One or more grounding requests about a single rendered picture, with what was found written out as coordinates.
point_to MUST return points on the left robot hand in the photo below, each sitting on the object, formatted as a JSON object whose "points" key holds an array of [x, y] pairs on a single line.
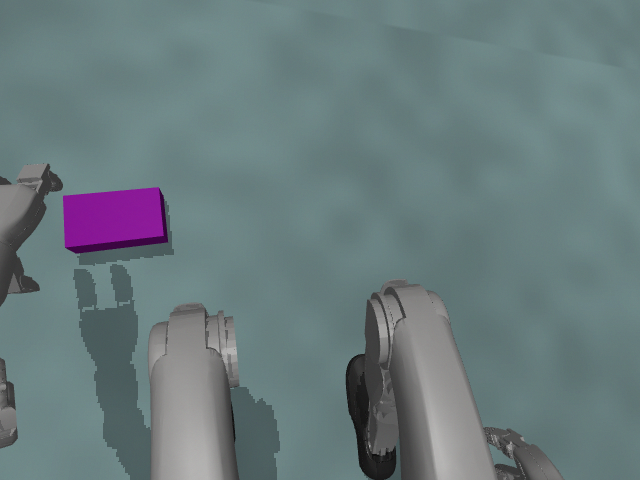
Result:
{"points": [[21, 210]]}

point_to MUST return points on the right robot foot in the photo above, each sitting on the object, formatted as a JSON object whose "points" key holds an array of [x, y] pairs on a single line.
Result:
{"points": [[374, 466]]}

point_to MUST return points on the right robot hand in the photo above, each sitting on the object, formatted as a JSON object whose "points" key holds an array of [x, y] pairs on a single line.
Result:
{"points": [[531, 462]]}

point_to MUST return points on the left robot arm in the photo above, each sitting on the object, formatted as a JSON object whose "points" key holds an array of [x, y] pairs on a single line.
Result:
{"points": [[8, 422]]}

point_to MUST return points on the small box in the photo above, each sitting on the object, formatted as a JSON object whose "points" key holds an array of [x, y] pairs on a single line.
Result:
{"points": [[112, 220]]}

